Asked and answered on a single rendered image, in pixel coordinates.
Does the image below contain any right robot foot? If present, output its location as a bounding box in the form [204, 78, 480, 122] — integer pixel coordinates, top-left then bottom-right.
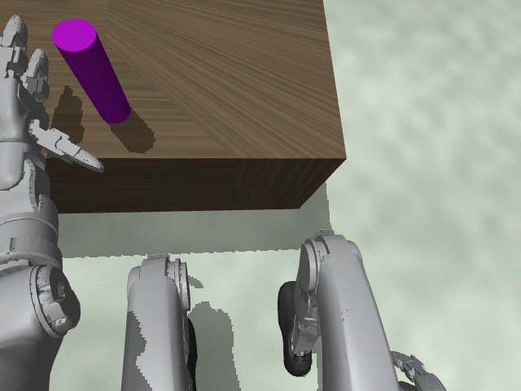
[278, 281, 312, 376]

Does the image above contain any left robot hand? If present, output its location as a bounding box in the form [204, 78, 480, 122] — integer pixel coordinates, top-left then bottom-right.
[0, 15, 104, 173]

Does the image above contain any left robot arm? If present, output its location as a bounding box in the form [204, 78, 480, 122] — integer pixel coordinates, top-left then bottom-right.
[0, 141, 81, 391]

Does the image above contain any right robot hand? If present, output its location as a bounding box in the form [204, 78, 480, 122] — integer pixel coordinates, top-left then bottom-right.
[391, 351, 447, 391]

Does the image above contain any can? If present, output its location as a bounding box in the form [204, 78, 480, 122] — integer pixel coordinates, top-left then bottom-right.
[52, 18, 131, 124]

